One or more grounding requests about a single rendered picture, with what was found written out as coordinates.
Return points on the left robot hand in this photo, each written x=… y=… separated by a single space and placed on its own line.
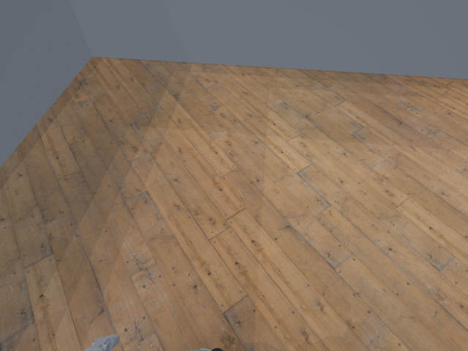
x=104 y=344

